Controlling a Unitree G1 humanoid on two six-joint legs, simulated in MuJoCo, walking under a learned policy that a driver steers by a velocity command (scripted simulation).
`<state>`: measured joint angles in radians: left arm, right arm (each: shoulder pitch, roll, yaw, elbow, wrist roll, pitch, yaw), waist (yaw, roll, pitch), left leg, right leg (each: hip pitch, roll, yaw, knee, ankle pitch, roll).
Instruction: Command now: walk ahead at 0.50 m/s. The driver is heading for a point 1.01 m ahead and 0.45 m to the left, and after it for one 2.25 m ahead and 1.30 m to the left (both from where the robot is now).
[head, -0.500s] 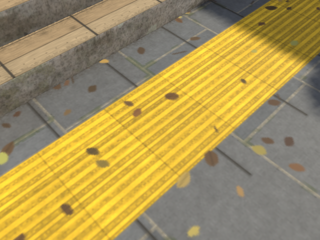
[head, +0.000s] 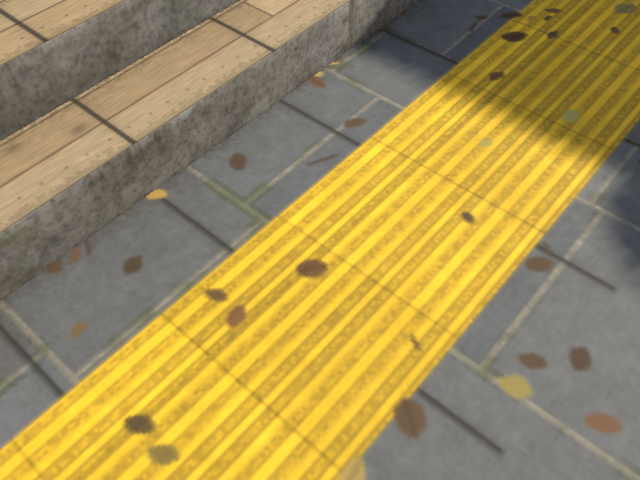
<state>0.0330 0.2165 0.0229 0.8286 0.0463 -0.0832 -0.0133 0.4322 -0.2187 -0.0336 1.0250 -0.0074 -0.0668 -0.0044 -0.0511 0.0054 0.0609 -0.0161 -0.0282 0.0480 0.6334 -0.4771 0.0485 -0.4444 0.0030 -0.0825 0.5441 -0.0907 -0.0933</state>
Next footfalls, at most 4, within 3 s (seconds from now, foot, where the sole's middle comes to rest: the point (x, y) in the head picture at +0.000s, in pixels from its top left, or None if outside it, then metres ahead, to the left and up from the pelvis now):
0.54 left None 0.41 0.10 -0.76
1.06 right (293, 337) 0.77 0.08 -0.76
1.54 left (181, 365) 0.72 0.33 -0.76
1.98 right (246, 313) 0.85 0.19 -0.76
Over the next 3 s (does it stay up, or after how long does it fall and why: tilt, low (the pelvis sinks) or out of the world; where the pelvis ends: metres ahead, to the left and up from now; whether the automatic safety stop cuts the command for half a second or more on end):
stays up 0.96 0.55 0.01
